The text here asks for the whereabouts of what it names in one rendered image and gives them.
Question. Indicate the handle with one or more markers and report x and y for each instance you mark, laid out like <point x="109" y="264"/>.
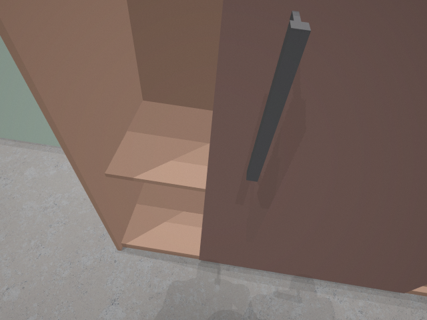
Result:
<point x="292" y="50"/>

